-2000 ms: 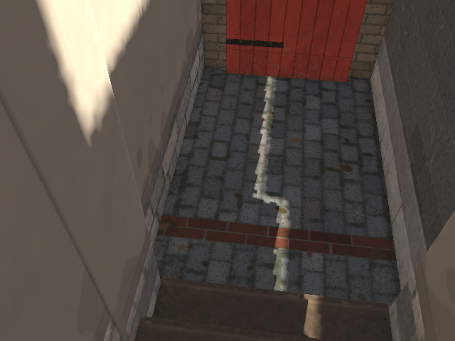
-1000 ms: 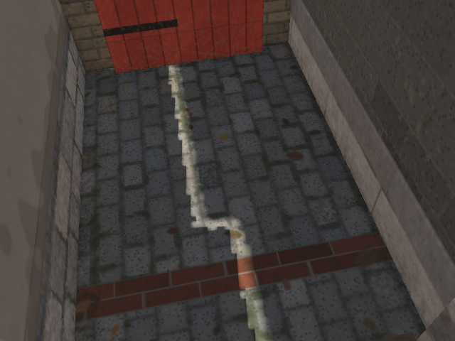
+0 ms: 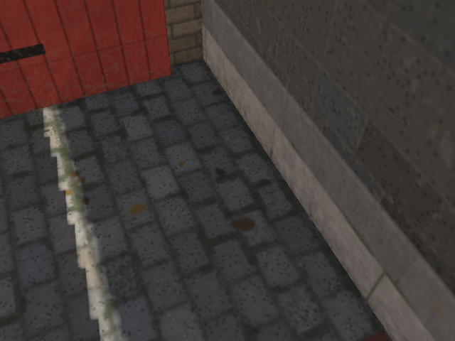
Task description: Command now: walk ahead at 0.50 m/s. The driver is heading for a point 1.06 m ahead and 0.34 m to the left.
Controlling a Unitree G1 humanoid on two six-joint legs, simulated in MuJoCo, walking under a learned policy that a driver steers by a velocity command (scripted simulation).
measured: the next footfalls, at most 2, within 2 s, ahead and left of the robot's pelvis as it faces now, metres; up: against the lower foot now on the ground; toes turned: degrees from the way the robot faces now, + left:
left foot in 0.34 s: +0.41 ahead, +0.11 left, +0.00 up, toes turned +6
right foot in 0.92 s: +0.55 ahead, -0.04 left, +0.00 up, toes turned +30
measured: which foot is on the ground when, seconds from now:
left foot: up 0.00-0.32, down 0.34-0.92, up 0.94-1.00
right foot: down 0.00-0.34, up 0.36-0.90, down 0.92-1.00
